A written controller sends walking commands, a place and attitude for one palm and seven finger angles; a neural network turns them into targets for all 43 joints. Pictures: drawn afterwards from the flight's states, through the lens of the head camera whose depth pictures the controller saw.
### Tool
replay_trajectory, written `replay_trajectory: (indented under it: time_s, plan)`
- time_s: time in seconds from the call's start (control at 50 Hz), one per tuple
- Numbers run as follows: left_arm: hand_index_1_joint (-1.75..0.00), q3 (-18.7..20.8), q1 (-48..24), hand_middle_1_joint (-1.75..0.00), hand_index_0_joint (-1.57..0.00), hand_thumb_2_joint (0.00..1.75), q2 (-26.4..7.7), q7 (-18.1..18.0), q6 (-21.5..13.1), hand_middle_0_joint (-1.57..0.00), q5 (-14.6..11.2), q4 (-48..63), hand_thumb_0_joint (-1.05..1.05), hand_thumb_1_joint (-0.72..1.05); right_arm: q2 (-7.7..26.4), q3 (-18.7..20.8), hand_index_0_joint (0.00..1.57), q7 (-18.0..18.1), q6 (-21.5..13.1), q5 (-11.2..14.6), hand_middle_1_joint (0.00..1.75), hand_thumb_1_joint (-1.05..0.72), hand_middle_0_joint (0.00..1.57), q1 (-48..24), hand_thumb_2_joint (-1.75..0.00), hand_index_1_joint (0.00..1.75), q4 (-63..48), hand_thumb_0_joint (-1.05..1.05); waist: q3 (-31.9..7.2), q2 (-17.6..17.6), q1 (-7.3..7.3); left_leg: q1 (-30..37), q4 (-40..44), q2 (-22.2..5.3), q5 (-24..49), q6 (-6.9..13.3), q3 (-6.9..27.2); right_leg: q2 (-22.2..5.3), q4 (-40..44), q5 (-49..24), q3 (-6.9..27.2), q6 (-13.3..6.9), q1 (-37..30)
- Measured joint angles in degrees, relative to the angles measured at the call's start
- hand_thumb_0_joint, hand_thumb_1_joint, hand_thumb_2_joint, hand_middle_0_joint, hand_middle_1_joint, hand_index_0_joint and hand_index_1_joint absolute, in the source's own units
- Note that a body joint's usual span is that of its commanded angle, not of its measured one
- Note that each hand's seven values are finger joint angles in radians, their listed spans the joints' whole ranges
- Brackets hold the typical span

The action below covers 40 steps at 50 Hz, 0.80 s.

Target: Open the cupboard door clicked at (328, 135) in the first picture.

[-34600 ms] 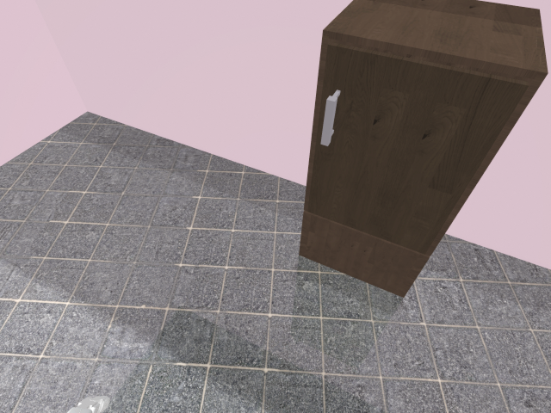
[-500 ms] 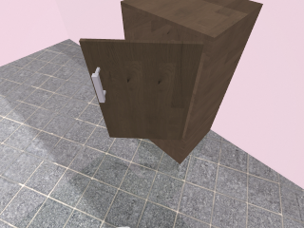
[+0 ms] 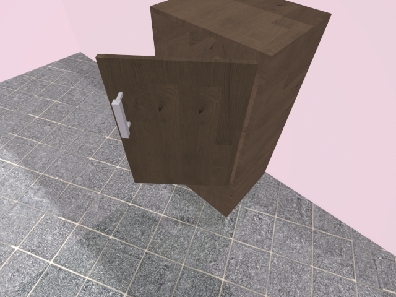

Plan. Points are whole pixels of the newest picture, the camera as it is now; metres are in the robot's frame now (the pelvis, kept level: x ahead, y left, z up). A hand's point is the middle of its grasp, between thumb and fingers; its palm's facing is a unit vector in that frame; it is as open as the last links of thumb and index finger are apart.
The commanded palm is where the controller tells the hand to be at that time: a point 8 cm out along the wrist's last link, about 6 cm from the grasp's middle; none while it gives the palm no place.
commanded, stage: look again from close up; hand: left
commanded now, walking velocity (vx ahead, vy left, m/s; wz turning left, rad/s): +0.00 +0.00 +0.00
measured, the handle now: (123, 115) +0.60 +0.25 -0.01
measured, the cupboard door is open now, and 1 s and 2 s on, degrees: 40 40 40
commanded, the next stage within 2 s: raise the hand with hooked fingers in 0.34 s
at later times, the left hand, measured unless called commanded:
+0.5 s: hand out of the picture +0.07 +0.21 -0.15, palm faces +0.14 -0.97 -0.21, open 7.4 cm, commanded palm +0.12 +0.25 -0.07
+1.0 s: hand (92, 282) +0.16 +0.21 -0.05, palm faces +0.09 -0.99 -0.07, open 9.4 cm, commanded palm +0.15 +0.27 -0.04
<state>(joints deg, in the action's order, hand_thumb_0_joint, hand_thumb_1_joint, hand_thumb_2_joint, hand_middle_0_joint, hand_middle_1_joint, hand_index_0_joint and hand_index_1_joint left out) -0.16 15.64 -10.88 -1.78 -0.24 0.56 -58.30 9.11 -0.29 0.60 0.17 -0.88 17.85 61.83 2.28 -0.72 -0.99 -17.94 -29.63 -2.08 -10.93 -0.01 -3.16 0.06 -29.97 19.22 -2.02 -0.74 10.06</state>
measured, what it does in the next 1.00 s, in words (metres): lowers itself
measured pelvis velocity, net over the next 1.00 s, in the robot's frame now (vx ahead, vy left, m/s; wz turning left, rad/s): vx -0.04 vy -0.01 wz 0.03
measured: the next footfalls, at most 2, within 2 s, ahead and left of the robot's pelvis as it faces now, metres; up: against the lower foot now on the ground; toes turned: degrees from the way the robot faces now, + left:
none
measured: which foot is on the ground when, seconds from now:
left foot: down 0.00-1.00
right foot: down 0.00-1.00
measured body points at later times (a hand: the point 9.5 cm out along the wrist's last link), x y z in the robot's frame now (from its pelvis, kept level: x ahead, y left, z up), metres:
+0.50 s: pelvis +0.02 +0.02 +0.00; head +0.03 +0.03 +0.45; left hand +0.06 +0.26 -0.13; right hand +0.10 -0.23 -0.14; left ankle +0.05 +0.12 -0.73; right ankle -0.03 -0.11 -0.73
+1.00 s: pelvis -0.04 -0.01 -0.10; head +0.02 +0.01 +0.34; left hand +0.15 +0.27 -0.04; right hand +0.18 -0.23 -0.17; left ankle +0.05 +0.12 -0.73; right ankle -0.03 -0.11 -0.73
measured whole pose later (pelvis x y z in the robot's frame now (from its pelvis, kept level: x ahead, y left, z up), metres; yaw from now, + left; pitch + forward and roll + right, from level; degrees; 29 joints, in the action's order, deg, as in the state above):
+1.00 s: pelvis -0.04 -0.01 -0.10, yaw +2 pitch +13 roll -3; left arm 13.4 21.7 -14.5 19.4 -28.6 -17.6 -3.1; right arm 12.6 0.9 4.8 -12.6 1.4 9.5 32.3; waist -7.3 1.2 2.6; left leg -59.5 -70.4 -3.8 -24.4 -0.9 3.4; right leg 0.9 -70.2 35.3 -7.7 -2.5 48.4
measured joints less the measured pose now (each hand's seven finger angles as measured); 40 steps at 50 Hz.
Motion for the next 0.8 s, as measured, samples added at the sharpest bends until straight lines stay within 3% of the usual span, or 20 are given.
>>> replay_trajectory:
  time_s: [0.46,0.48,0.5,0.54,0.6,0.66,0.72,0.76,0.8]
  plan:
    - [-0.3,-0.1,-0.1,-0.3,-0.2,0.9,-0.7,-0.3,-0.5,-0.2,0.5,-4.1,0.01,0.91,1.8,0.4,0.2,0.4,-1.1,0.5,0.3,-0.91,0.2,-8.3,-0.9,0.3,-0.2,0.0,-0.6,-0.3,1.85,2.3,1.0,0.6,-1.4,0.9,-1.1,-0.7,3.6,-0.3,1.0,1.3,-3.3]
    - [-0.3,1.0,2.8,-0.3,-0.2,0.9,-0.5,-0.5,3.1,-0.2,-1.9,5.4,0.01,0.91,2.1,0.4,0.2,0.6,-1.6,1.2,0.3,-0.91,0.2,-7.3,-0.9,0.3,-2.9,0.0,-0.3,-0.1,1.62,1.8,0.3,0.6,-1.7,1.0,-0.9,-0.7,3.3,-0.3,0.7,1.4,-3.1]
    - [-0.3,2.0,6.2,-0.3,-0.2,0.9,-0.4,-1.1,4.0,-0.2,-3.7,17.0,0.01,0.9,2.1,0.3,0.2,1.6,-3.9,1.8,0.3,-0.91,0.2,-5.7,-0.9,0.3,-5.8,0.01,-0.1,-0.4,2.03,1.9,0.3,1.0,-1.7,1.1,-1.0,-1.1,2.0,0.1,0.7,1.1,-2.4]
    - [-0.3,2.5,10.8,-0.31,-0.2,0.9,-0.3,-3.3,1.1,-0.2,-6.2,35.0,0.02,0.9,2.2,0.7,0.2,2.9,-9.0,2.9,0.3,-0.91,0.2,-3.3,-0.9,0.3,-10.2,0.01,-1.2,-0.7,2.04,1.1,0.1,2.1,-1.5,1.3,-0.9,-2.4,-1.8,1.4,0.0,0.7,-0.2]
    - [-0.32,4.8,8.8,-0.33,-0.2,0.88,0.8,-2.2,-6.7,-0.2,-8.9,46.8,0.02,0.87,2.7,1.5,0.2,3.2,-12.4,2.5,0.3,-0.91,0.2,-3.3,-0.9,0.3,-15.8,0.01,-3.8,0.3,0.3,-4.9,-4.8,2.8,-2.6,1.5,0.6,-3.1,-5.8,4.2,-1.4,1.5,4.4]
    - [-0.35,8.0,4.1,-0.36,-0.21,0.86,1.4,4.3,-18.5,-0.2,-10.9,47.5,0.01,0.82,2.8,2.5,0.2,1.9,-13.1,1.4,0.3,-0.91,0.2,-5.9,-0.9,0.3,-20.1,0.01,-7.2,0.7,-0.11,-14.6,-12.8,1.7,-4.9,1.0,0.7,-2.4,-14.1,6.5,-1.3,1.1,14.3]
    - [-0.39,9.4,2.3,-0.39,-0.21,0.84,0.6,14.3,-29.6,-0.2,-12.8,46.5,0.01,0.77,3.0,3.6,0.2,0.0,-13.4,1.1,0.3,-0.9,0.2,-8.6,-0.9,0.3,-24.4,0.01,-9.6,0.0,0.22,-25.0,-22.4,0.3,-8.0,0.7,0.7,-1.5,-24.2,9.9,-0.9,0.6,24.8]
    - [-0.41,9.9,2.6,-0.42,-0.21,0.82,-0.2,20.1,-32.3,-0.21,-14.0,46.1,0.01,0.73,3.6,4.1,0.2,-0.5,-13.1,1.4,0.3,-0.9,0.2,-9.9,-0.9,0.3,-27.4,0.01,-10.1,-0.1,0.68,-30.4,-28.1,-0.4,-9.0,0.4,1.2,-1.0,-30.2,12.1,-1.1,0.1,30.1]
    - [-0.44,10.4,3.9,-0.45,-0.22,0.81,-0.6,23.2,-31.2,-0.21,-15.8,46.4,0.01,0.68,4.1,4.3,0.2,-0.1,-12.6,2.0,0.3,-0.9,0.2,-10.5,-0.9,0.3,-29.9,0.01,-10.3,-0.2,1.3,-34.5,-32.9,-0.8,-11.2,0.1,1.8,-0.7,-34.9,13.9,-1.5,-0.1,33.9]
